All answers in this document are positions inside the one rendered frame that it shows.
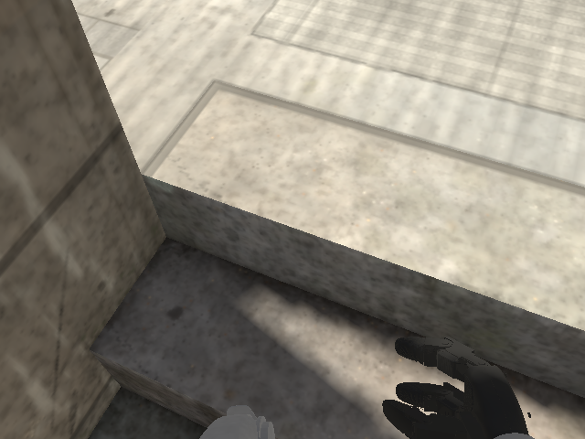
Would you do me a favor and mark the left robot thigh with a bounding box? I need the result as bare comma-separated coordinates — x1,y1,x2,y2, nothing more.
199,414,275,439

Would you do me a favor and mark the left robot shin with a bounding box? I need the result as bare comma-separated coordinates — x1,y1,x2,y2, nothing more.
227,405,257,420

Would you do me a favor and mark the robot right hand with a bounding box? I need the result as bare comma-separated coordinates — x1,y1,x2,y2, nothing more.
382,337,531,439

